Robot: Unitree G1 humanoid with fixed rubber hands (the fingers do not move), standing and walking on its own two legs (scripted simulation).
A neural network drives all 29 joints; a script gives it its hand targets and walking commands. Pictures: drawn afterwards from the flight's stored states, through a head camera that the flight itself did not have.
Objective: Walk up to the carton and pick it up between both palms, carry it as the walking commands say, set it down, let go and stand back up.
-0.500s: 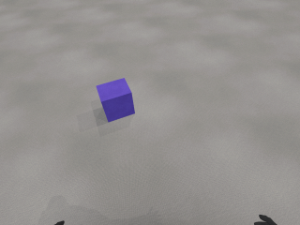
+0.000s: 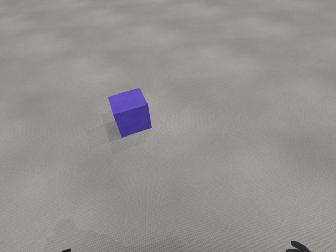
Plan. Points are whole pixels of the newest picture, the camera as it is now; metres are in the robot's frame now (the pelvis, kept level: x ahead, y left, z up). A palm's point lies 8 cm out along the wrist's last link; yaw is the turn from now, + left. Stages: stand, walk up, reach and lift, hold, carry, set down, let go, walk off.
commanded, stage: walk up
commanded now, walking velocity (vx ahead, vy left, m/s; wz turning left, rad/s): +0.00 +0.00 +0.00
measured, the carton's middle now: (130, 112) +1.16 +0.32 -0.65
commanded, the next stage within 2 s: none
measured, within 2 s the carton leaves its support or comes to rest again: neither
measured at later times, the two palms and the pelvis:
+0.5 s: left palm out of the picture +0.12 +0.42 -0.10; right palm (273, 219) +0.21 -0.25 -0.10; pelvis +0.10 +0.07 -0.02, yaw +10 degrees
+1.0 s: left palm (1, 249) +0.17 +0.47 -0.11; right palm (205, 126) +0.53 -0.11 -0.09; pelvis +0.28 +0.15 -0.03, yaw +18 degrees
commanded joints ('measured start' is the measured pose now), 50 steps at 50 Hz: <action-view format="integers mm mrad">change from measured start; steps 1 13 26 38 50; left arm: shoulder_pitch -41 7 174 272 271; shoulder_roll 203 346 271 319 297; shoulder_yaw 44 147 114 135 89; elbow -48 -251 -280 -345 -391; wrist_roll -2 43 -4 7 -17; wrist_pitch -14 -70 -52 -106 -57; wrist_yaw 10 -28 -63 -24 -22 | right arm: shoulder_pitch -39 78 172 188 313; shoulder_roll -187 -232 -343 -260 -400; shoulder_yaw -37 -139 -129 -103 -168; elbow -49 -257 -344 -324 -325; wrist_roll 0 -9 -9 -10 37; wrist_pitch -15 -17 -54 -61 -91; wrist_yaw -7 122 64 73 32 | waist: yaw -2 -11 -9 33 -91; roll -17 -136 182 -151 15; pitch -73 20 -6 41 -72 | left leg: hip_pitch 12 -195 -230 -517 101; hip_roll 114 64 221 70 406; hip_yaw -75 92 -268 -80 -595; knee -43 324 -82 628 -77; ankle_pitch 188 -130 -360 -151 -347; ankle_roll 34 10 248 13 301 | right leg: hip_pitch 12 -214 -318 -118 -653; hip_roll -129 -279 -54 -301 -79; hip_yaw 86 -25 -38 188 112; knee -37 -57 445 -81 910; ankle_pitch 214 -395 -172 -172 -236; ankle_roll -28 -171 -16 -244 -39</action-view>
